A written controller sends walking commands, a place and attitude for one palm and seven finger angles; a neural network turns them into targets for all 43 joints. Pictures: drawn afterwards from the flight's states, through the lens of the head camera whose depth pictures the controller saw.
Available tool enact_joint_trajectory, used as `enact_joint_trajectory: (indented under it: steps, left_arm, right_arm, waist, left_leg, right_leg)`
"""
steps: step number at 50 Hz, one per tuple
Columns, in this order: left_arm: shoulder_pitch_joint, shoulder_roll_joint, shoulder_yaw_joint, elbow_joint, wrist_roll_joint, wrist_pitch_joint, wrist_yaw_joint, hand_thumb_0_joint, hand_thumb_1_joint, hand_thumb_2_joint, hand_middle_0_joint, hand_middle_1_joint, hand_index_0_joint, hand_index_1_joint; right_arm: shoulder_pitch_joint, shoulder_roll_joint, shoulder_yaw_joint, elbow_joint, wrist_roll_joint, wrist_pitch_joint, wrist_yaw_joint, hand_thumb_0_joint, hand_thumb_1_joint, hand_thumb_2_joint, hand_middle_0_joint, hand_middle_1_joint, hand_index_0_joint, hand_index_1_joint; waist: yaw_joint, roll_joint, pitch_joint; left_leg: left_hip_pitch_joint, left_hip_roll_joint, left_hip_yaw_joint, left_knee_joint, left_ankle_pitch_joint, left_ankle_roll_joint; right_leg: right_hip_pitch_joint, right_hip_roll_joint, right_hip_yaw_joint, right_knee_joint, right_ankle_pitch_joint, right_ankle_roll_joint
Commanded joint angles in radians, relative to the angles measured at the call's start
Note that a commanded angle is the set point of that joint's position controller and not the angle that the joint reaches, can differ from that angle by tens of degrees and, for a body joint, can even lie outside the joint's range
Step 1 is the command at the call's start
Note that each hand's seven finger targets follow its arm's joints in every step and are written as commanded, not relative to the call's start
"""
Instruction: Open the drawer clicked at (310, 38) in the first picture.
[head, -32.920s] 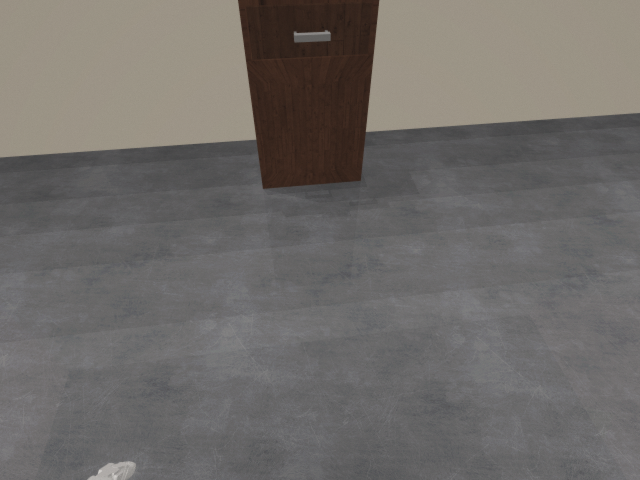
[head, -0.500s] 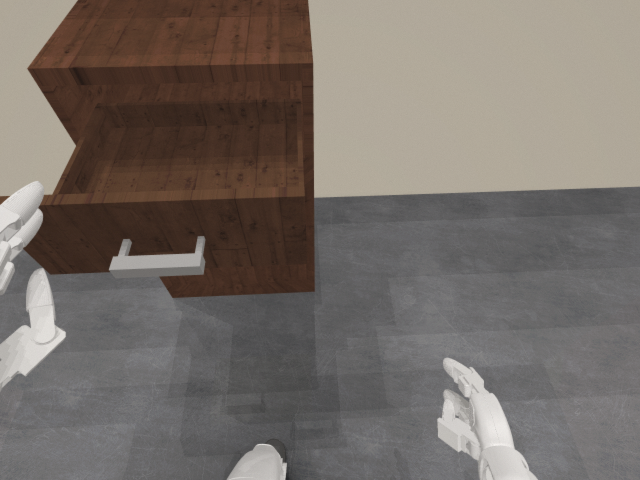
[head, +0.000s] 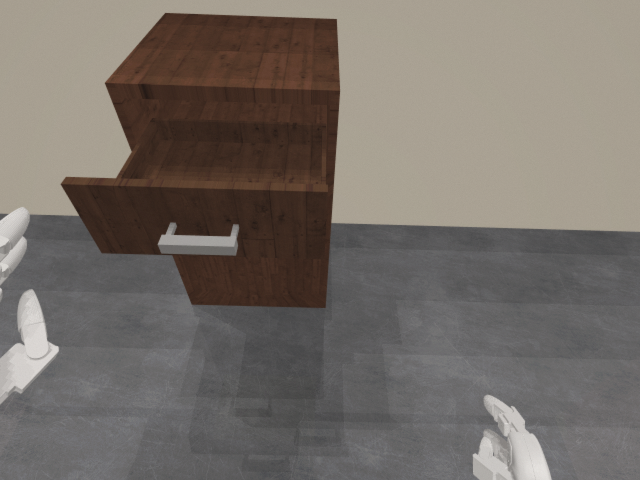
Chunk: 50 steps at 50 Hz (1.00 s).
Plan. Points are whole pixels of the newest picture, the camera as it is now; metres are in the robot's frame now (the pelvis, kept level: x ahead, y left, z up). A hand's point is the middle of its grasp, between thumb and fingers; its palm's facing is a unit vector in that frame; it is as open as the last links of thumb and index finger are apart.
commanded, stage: stop stepping back and stand still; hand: left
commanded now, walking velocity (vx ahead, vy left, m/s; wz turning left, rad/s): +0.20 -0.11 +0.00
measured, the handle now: (201, 236) +0.52 +0.24 -0.04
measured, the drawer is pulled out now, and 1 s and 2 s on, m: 0.29 0.29 0.29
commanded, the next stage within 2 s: let the arm hang, fingers relaxed in 0.32 s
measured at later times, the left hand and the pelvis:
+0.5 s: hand (110, 367) +0.22 +0.24 +0.07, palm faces +0.23 -0.86 -0.46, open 7.4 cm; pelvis +0.01 +0.00 +0.00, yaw +3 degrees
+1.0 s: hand out of the picture +0.01 +0.18 -0.16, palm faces +0.07 -0.97 -0.25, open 7.2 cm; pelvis +0.02 -0.02 +0.01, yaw +2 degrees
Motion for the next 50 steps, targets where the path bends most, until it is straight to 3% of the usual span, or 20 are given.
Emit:
enact_joint_trajectory:
  steps: [1, 5, 7, 8, 9, 12, 17, 19, 20, 21, 23, 26, 28, 30, 31, 33, 36, 40, 44, 50]
  left_arm:
    - [-0.039, 0.106, 0.095, -0.160, -0.004, -0.035, 0.011, 0.000, 0.900, 0.900, -0.200, -0.300, -0.200, -0.300]
    - [-0.097, 0.115, 0.090, -0.075, -0.006, -0.011, -0.007, 0.000, 0.900, 0.900, -0.200, -0.300, -0.200, -0.300]
    - [-0.121, 0.146, 0.104, -0.076, -0.002, -0.007, -0.009, 0.000, 0.900, 0.900, -0.200, -0.300, -0.200, -0.300]
    - [-0.148, 0.116, 0.086, -0.090, -0.004, -0.023, -0.015, 0.000, 0.900, 0.900, -0.200, -0.300, -0.200, -0.300]
    - [-0.151, 0.107, 0.072, -0.113, 0.000, -0.033, -0.022, 0.000, 0.900, 0.900, -0.200, -0.300, -0.200, -0.300]
    - [-0.069, 0.116, 0.085, -0.153, -0.007, -0.053, -0.016, 0.000, 0.900, 0.900, -0.200, -0.300, -0.200, -0.300]
    - [-0.035, 0.125, 0.079, -0.247, 0.001, -0.053, 0.017, 0.000, 0.900, 0.900, -0.200, -0.300, -0.200, -0.300]
    - [0.001, 0.127, 0.082, -0.263, -0.002, -0.054, 0.023, 0.000, 0.900, 0.900, -0.200, -0.300, -0.200, -0.300]
    - [-0.003, 0.132, 0.091, -0.273, -0.008, -0.060, 0.025, 0.000, 0.900, 0.900, -0.200, -0.300, -0.200, -0.300]
    - [-0.099, -0.136, -0.320, 0.645, 0.096, 0.101, -0.128, 0.000, 0.900, 0.900, -0.200, -0.300, -0.200, -0.300]
    - [-0.125, -0.134, -0.276, 0.637, 0.085, 0.217, -0.145, 0.000, 0.900, 0.900, -0.200, -0.300, -0.200, -0.300]
    - [-0.278, -0.137, -0.308, 0.750, 0.074, 0.204, -0.150, 0.000, 0.900, 0.900, -0.200, -0.300, -0.200, -0.300]
    - [-0.313, -0.132, -0.315, 0.883, 0.069, 0.211, -0.153, 0.000, 0.900, 0.900, -0.200, -0.300, -0.200, -0.300]
    - [-0.306, -0.100, -0.310, 1.029, 0.061, 0.212, -0.153, 0.000, 0.900, 0.900, -0.200, -0.300, -0.200, -0.300]
    - [-0.273, -0.056, -0.303, 1.101, 0.060, 0.209, -0.151, 0.000, 0.900, 0.900, -0.200, -0.300, -0.200, -0.300]
    - [-0.294, 0.021, -0.311, 1.211, 0.062, 0.207, -0.155, 0.000, 0.900, 0.900, -0.200, -0.300, -0.200, -0.300]
    - [-0.373, -0.037, -0.330, 1.331, 0.049, 0.202, -0.153, 0.000, 0.900, 0.900, -0.200, -0.300, -0.200, -0.300]
    - [-0.342, -0.107, -0.326, 1.438, 0.046, 0.200, -0.142, 0.000, 0.900, 0.900, -0.200, -0.300, -0.200, -0.300]
    - [-0.319, -0.125, -0.333, 1.528, 0.046, 0.197, -0.140, 0.000, 0.900, 0.900, -0.200, -0.300, -0.200, -0.300]
    - [-0.305, -0.136, -0.346, 1.624, 0.044, 0.201, -0.137, 0.000, 0.900, 0.900, -0.200, -0.300, -0.200, -0.300]
  right_arm:
    - [-0.053, -0.124, -0.020, -0.107, 0.003, -0.063, 0.000, 0.000, -0.900, -0.900, 0.200, 0.300, 0.200, 0.300]
    - [-0.109, -0.127, -0.007, -0.117, 0.005, -0.029, -0.003, 0.000, -0.900, -0.900, 0.200, 0.300, 0.200, 0.300]
    - [-0.115, -0.114, -0.012, -0.131, 0.006, -0.014, 0.001, 0.000, -0.900, -0.900, 0.200, 0.300, 0.200, 0.300]
    - [-0.091, -0.124, -0.031, -0.122, 0.008, -0.009, 0.010, 0.000, -0.900, -0.900, 0.200, 0.300, 0.200, 0.300]
    - [-0.105, -0.135, -0.036, -0.124, 0.007, -0.005, 0.020, 0.000, -0.900, -0.900, 0.200, 0.300, 0.200, 0.300]
    - [-0.107, -0.092, 0.000, -0.120, -0.011, 0.007, 0.017, 0.000, -0.900, -0.900, 0.200, 0.300, 0.200, 0.300]
    - [-0.107, -0.088, 0.006, -0.133, -0.020, -0.014, -0.009, 0.000, -0.900, -0.900, 0.200, 0.300, 0.200, 0.300]
    - [-0.087, -0.106, -0.004, -0.136, -0.016, -0.022, -0.017, 0.000, -0.900, -0.900, 0.200, 0.300, 0.200, 0.300]
    - [-0.088, -0.121, -0.006, -0.147, -0.018, -0.025, -0.019, 0.000, -0.900, -0.900, 0.200, 0.300, 0.200, 0.300]
    - [0.001, -0.232, -0.043, 0.113, -0.037, -0.059, 0.083, 0.000, -0.900, -0.900, 0.200, 0.300, 0.200, 0.300]
    - [0.047, -0.176, -0.036, 0.072, -0.042, 0.021, 0.062, 0.000, -0.900, -0.900, 0.200, 0.300, 0.200, 0.300]
    - [0.048, -0.163, -0.012, 0.056, -0.064, 0.032, 0.046, 0.000, -0.900, -0.900, 0.200, 0.300, 0.200, 0.300]
    - [0.021, -0.186, -0.011, 0.077, -0.062, 0.050, 0.042, 0.000, -0.900, -0.900, 0.200, 0.300, 0.200, 0.300]
    - [-0.010, -0.171, -0.002, 0.103, -0.045, 0.066, 0.039, 0.000, -0.900, -0.900, 0.200, 0.300, 0.200, 0.300]
    - [-0.012, -0.146, 0.002, 0.111, -0.035, 0.072, 0.038, 0.000, -0.900, -0.900, 0.200, 0.300, 0.200, 0.300]
    - [0.018, -0.097, 0.008, 0.142, -0.024, 0.090, 0.045, 0.000, -0.900, -0.900, 0.200, 0.300, 0.200, 0.300]
    - [0.035, -0.080, 0.008, 0.225, -0.034, 0.112, 0.039, 0.000, -0.900, -0.900, 0.200, 0.300, 0.200, 0.300]
    - [0.085, -0.052, 0.007, 0.308, -0.038, 0.102, 0.028, 0.000, -0.900, -0.900, 0.200, 0.300, 0.200, 0.300]
    - [0.096, -0.054, 0.003, 0.360, -0.031, 0.100, 0.020, 0.000, -0.900, -0.900, 0.200, 0.300, 0.200, 0.300]
    - [0.125, -0.047, 0.014, 0.436, -0.031, 0.100, 0.016, 0.000, -0.900, -0.900, 0.200, 0.300, 0.200, 0.300]
  waist:
    - [-0.012, 0.238, 0.054]
    - [0.009, 0.074, 0.064]
    - [0.000, -0.250, 0.030]
    - [-0.001, -0.225, 0.028]
    - [-0.011, -0.177, 0.046]
    - [-0.016, -0.057, -0.035]
    - [0.007, 0.003, -0.063]
    - [0.003, 0.118, -0.059]
    - [0.012, 0.196, -0.046]
    - [-0.061, 0.248, 0.063]
    - [-0.051, 0.209, -0.038]
    - [-0.027, 0.002, -0.113]
    - [0.001, 0.009, -0.100]
    - [0.032, 0.102, -0.087]
    - [0.043, 0.070, -0.091]
    - [0.011, 0.025, -0.011]
    - [-0.009, -0.038, 0.051]
    - [-0.001, 0.158, 0.010]
    - [0.008, 0.034, -0.012]
    - [0.010, 0.053, 0.072]
  left_leg:
    - [-0.067, 0.242, -0.169, -0.119, 0.227, 0.179]
    - [-0.327, 0.137, -0.066, 0.065, -0.071, 0.112]
    - [-0.417, -0.035, 0.000, 0.465, -0.238, 0.053]
    - [-0.377, -0.030, -0.069, 0.617, -0.196, 0.047]
    - [-0.361, -0.013, -0.104, 0.647, -0.148, 0.043]
    - [-0.305, 0.015, -0.065, 0.499, -0.044, 0.034]
    - [-0.090, -0.014, 0.013, 0.060, 0.011, 0.057]
    - [0.014, 0.023, -0.047, -0.094, 0.060, 0.068]
    - [-0.015, 0.106, -0.170, -0.170, 0.039, 0.098]
    - [-0.129, 0.210, -0.330, -0.031, 0.318, 0.143]
    - [-0.094, 0.284, -0.363, -0.048, 0.444, 0.227]
    - [0.026, 0.245, -0.328, 0.031, 0.861, 0.233]
    - [0.051, 0.206, -0.245, 0.046, 0.901, 0.193]
    - [-0.025, 0.136, -0.166, 0.060, 0.750, 0.126]
    - [-0.128, 0.061, -0.124, 0.091, 0.501, 0.080]
    - [-0.160, -0.024, -0.054, 0.112, -0.052, 0.026]
    - [-0.059, -0.006, -0.076, 0.086, 0.059, 0.030]
    - [0.000, 0.049, -0.121, -0.011, 0.207, 0.052]
    - [0.015, 0.063, -0.118, -0.040, 0.210, 0.054]
    - [0.004, 0.074, -0.123, -0.097, 0.189, 0.058]
  right_leg:
    - [-0.049, 0.011, -0.016, -0.011, -0.008, 0.001]
    - [0.291, 0.013, 0.026, -0.329, 0.144, -0.006]
    - [0.241, -0.267, 0.531, -0.588, -0.050, -0.128]
    - [0.158, -0.297, 0.567, -0.662, -0.141, -0.089]
    - [0.097, -0.276, 0.539, -0.658, -0.100, -0.059]
    - [0.146, -0.242, 0.306, -0.574, 0.120, -0.133]
    - [0.147, -0.188, 0.200, -0.562, 0.047, -0.110]
    - [0.129, -0.136, 0.168, -0.470, 0.077, -0.069]
    - [0.138, -0.069, 0.133, -0.379, 0.099, -0.032]
    - [-0.071, -0.054, 0.001, -0.077, 0.254, -0.005]
    - [-0.103, 0.005, 0.083, 0.129, -0.098, 0.001]
    - [-0.104, 0.021, 0.111, 0.130, -0.100, 0.009]
    - [-0.030, 0.025, 0.074, -0.007, 0.003, 0.011]
    - [0.161, 0.018, 0.084, -0.207, 0.249, 0.008]
    - [0.289, -0.026, 0.184, -0.264, 0.501, -0.007]
    - [0.189, -0.209, 0.328, -0.374, 0.467, -0.099]
    - [0.080, -0.123, 0.283, -0.426, 0.318, -0.095]
    - [0.136, -0.044, 0.199, -0.392, 0.323, -0.061]
    - [0.190, -0.042, 0.184, -0.409, 0.369, -0.056]
    - [0.170, -0.036, 0.169, -0.433, 0.320, -0.050]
